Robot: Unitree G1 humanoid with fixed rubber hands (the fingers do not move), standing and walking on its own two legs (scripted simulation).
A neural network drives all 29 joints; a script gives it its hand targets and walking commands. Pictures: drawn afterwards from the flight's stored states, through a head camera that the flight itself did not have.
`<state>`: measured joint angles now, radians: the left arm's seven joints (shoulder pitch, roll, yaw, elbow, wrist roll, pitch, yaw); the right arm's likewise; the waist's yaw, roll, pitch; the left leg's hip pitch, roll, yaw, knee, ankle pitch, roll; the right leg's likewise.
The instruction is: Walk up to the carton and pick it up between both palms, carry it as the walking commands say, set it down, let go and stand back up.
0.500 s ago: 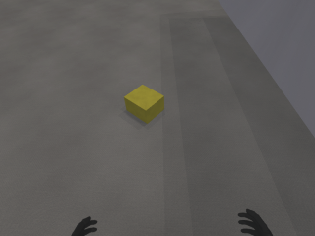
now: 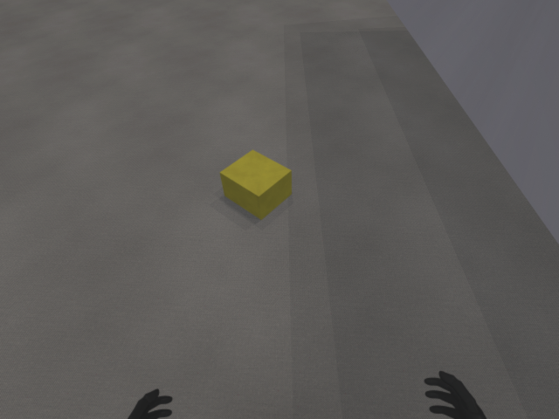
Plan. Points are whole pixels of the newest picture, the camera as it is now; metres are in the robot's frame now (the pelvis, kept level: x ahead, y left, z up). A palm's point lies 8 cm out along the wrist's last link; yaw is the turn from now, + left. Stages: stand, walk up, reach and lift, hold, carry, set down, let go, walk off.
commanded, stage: stand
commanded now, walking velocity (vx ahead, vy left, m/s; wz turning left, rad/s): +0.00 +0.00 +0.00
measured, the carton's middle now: (256, 183) +1.30 +0.14 -0.67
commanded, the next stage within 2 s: walk up in 0.48 s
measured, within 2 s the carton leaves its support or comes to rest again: neither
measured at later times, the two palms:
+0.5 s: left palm out of the picture +0.13 +0.24 -0.09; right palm out of the picture +0.14 -0.24 -0.09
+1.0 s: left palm out of the picture +0.11 +0.30 -0.12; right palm (429, 413) +0.17 -0.18 -0.09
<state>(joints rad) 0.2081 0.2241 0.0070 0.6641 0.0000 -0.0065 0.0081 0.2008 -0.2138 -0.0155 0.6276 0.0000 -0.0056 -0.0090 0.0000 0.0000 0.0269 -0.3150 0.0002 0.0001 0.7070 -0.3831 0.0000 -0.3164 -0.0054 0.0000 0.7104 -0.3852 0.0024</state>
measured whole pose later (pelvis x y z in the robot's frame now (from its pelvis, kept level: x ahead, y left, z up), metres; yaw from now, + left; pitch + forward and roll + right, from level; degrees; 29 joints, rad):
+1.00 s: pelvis +0.06 +0.05 +0.00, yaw +1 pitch +2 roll -1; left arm 0.33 0.23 0.01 0.74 0.00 0.00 -0.02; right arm 0.27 -0.21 -0.01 0.65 0.00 -0.01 0.04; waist 0.00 -0.01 0.01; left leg -0.29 -0.01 0.01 0.68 -0.41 0.03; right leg -0.32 -0.05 -0.01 0.86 -0.43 0.03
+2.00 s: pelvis +0.41 +0.07 -0.01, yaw +4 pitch +2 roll +0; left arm 0.12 0.23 0.01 0.79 0.00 -0.02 -0.05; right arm 0.51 -0.21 -0.01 0.80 0.00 -0.04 -0.01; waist 0.00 0.00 -0.01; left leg -0.14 0.02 0.02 0.75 -0.55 0.02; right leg -0.52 -0.04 -0.03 0.67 -0.16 0.03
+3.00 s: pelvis +0.78 +0.14 +0.01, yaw +4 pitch +1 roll -3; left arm 0.29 0.22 0.01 0.86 0.00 0.00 -0.01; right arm 0.32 -0.20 -0.01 0.81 0.00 -0.05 0.00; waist 0.00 -0.01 -0.01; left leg -0.29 0.03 0.05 0.69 -0.41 0.04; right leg -0.38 -0.04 -0.06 0.98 -0.48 0.04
